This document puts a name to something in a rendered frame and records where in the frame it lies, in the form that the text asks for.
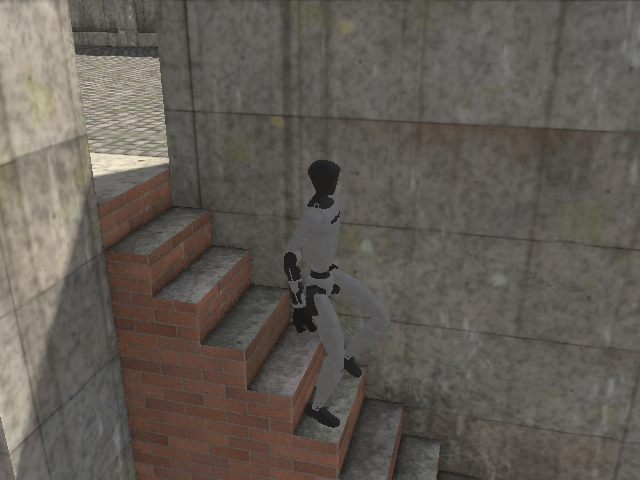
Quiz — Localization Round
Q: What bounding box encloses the robot left hand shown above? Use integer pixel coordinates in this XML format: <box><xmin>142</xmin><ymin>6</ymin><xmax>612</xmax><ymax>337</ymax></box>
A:
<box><xmin>329</xmin><ymin>264</ymin><xmax>340</xmax><ymax>294</ymax></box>

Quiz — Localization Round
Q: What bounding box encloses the right robot forearm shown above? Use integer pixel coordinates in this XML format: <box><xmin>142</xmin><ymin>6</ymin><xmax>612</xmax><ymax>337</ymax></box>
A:
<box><xmin>284</xmin><ymin>252</ymin><xmax>306</xmax><ymax>309</ymax></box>

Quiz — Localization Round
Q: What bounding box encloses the humanoid robot torso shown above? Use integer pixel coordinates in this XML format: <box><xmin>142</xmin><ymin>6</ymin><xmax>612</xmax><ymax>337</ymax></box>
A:
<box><xmin>303</xmin><ymin>195</ymin><xmax>340</xmax><ymax>297</ymax></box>

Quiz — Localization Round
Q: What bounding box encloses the robot left shin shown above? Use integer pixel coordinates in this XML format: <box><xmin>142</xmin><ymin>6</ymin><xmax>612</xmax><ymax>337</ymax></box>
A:
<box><xmin>344</xmin><ymin>320</ymin><xmax>392</xmax><ymax>360</ymax></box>

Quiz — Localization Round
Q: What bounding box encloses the robot right hand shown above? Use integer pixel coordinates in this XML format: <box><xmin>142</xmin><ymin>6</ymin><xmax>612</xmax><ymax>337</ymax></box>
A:
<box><xmin>292</xmin><ymin>306</ymin><xmax>317</xmax><ymax>333</ymax></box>

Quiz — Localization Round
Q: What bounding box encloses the right robot upper arm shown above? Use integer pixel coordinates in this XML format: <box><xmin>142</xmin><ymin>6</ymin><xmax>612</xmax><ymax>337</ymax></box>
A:
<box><xmin>283</xmin><ymin>209</ymin><xmax>323</xmax><ymax>264</ymax></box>

